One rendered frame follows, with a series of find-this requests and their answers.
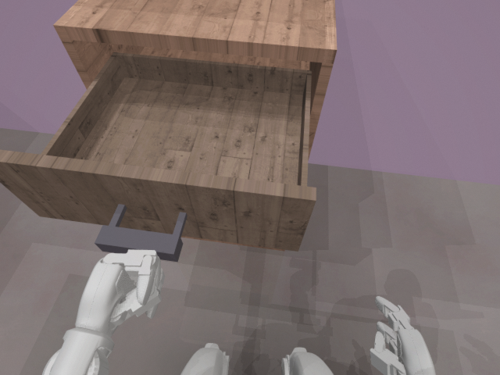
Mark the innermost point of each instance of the left robot forearm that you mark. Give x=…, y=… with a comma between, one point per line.
x=84, y=352

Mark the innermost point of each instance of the handle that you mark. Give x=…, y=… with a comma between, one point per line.
x=115, y=239

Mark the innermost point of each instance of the robot right hand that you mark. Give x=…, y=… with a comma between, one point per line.
x=408, y=353

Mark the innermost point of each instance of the robot left hand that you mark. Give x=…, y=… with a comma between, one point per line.
x=135, y=275

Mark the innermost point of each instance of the robot thigh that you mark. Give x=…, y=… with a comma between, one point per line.
x=207, y=361
x=304, y=363

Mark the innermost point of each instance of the cabinet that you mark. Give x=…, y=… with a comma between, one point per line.
x=293, y=34

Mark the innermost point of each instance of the left robot thigh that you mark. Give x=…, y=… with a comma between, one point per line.
x=207, y=361

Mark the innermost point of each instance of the right robot thigh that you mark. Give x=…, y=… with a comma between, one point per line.
x=304, y=363

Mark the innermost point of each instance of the drawer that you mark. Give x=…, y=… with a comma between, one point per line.
x=226, y=143

